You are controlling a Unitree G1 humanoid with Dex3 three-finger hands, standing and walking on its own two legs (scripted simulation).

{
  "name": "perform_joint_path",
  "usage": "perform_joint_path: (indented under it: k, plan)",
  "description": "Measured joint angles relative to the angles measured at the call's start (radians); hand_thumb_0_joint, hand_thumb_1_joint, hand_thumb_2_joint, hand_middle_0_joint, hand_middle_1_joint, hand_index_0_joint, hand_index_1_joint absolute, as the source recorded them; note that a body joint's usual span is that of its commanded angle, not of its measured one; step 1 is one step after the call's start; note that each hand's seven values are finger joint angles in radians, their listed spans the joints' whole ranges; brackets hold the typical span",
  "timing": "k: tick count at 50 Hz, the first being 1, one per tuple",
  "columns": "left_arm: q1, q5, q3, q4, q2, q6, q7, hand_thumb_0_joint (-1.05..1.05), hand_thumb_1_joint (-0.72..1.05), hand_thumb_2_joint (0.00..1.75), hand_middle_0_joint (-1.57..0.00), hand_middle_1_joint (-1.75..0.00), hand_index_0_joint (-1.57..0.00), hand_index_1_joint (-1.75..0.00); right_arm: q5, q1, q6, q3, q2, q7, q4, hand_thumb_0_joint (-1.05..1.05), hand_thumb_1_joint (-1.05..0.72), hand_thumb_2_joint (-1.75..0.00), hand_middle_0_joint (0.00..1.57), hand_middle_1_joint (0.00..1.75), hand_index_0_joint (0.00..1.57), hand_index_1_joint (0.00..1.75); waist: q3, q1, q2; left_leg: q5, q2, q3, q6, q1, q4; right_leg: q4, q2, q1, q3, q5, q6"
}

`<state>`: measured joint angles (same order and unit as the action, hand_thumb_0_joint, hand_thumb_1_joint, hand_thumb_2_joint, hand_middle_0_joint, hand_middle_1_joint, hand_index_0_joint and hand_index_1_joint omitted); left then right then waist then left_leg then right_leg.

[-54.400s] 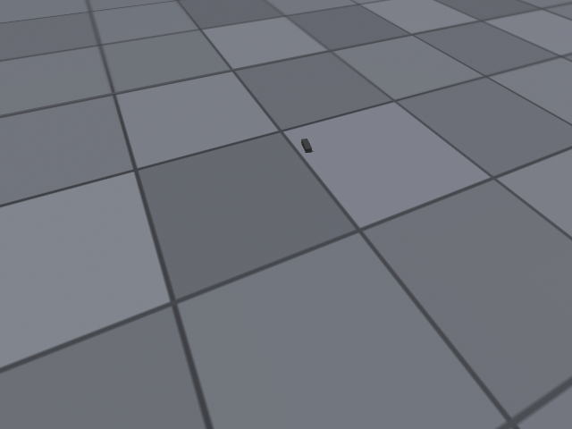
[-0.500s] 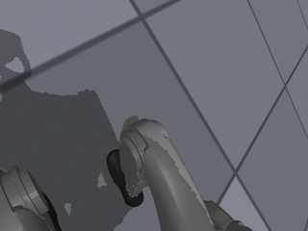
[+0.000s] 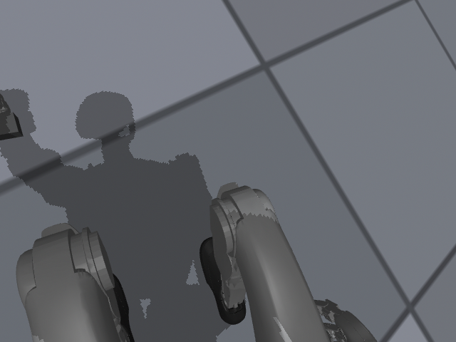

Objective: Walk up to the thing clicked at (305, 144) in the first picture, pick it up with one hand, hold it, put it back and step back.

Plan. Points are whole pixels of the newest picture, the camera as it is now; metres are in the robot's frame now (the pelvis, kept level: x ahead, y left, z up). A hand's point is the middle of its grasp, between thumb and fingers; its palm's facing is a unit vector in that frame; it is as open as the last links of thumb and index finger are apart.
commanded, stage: settle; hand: left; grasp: from above
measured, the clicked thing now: out of the picture +0.49 +0.31 -0.21
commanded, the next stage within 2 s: lift in 0.12 s
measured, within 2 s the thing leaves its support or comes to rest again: neither
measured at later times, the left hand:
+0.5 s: hand out of the picture +0.46 +0.32 -0.11, palm faces -0.47 -0.10 -0.88, open 6.6 cm
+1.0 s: hand out of the picture +0.37 +0.32 +0.06, palm faces -0.43 -0.12 -0.89, open 6.6 cm
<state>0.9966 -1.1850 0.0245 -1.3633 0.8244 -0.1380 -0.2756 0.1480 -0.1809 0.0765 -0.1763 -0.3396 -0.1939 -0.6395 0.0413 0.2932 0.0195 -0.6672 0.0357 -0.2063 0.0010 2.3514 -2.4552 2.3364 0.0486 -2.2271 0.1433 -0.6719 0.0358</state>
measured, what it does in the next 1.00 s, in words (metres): rises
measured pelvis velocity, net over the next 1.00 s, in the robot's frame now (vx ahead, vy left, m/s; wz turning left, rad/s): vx -0.01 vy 0.00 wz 0.13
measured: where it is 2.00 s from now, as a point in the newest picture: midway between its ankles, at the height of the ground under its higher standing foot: (175, 315)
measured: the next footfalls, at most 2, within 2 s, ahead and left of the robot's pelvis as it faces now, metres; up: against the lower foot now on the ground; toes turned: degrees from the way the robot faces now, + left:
none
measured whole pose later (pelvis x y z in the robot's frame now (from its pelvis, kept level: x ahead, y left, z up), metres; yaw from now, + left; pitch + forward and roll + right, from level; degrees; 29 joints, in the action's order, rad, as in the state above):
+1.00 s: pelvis -0.01 +0.00 +0.15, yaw +8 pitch +32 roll -6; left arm 0.59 -1.00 -0.08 -0.76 0.60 -0.08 -0.01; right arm 0.00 -0.17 -0.07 -0.01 -0.26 -0.02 -0.62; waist -0.18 0.10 -0.05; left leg -0.61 0.03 -0.07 -0.02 1.90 -1.95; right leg 1.90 0.01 -1.82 0.05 -0.64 0.04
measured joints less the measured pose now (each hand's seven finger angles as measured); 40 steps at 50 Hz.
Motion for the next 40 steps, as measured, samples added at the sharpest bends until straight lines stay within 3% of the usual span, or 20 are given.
perform_joint_path:
  k: [8,15,26,40]
  plan:
    - [0.020,-0.026,0.007,0.018,-0.010,-0.014,0.014,-0.01,0.52,0.00,-1.08,-0.05,-1.07,-0.02,-0.009,0.003,-0.037,0.018,0.013,0.033,0.003,0.00,-0.91,-0.91,0.20,0.30,0.20,0.29,-0.018,-0.007,-0.008,0.020,-0.006,0.015,0.004,0.005,0.014,0.002,-0.008,-0.011,-0.012,0.010,-0.005]
    - [0.027,-0.012,-0.008,0.039,-0.023,0.003,0.046,-0.01,0.52,0.00,-1.08,-0.06,-1.07,-0.02,-0.018,-0.002,-0.058,0.032,0.028,0.057,0.004,0.00,-0.92,-0.91,0.20,0.30,0.20,0.29,-0.034,-0.022,-0.022,0.027,-0.007,0.030,0.001,-0.001,0.042,-0.017,-0.013,-0.009,-0.023,0.011,-0.007]
    - [-0.082,0.059,-0.010,0.222,-0.095,0.034,0.165,0.00,0.53,0.00,-1.02,-0.14,-1.04,-0.08,-0.057,-0.029,-0.119,0.088,0.038,0.082,0.010,0.00,-0.92,-0.91,0.20,0.30,0.20,0.29,-0.087,-0.073,-0.044,0.028,-0.010,0.060,-0.004,-0.067,0.134,-0.093,-0.025,0.053,-0.044,0.003,-0.007]
    - [-0.266,0.145,-0.067,0.449,-0.163,0.035,0.250,0.00,0.54,0.02,-0.99,-0.18,-1.00,-0.12,-0.121,-0.015,-0.151,0.157,0.043,0.133,0.023,0.00,-0.91,-0.91,0.20,0.30,0.20,0.29,-0.190,-0.155,-0.062,0.045,-0.006,0.112,-0.021,-0.238,0.322,-0.264,-0.035,0.209,-0.083,0.019,0.000]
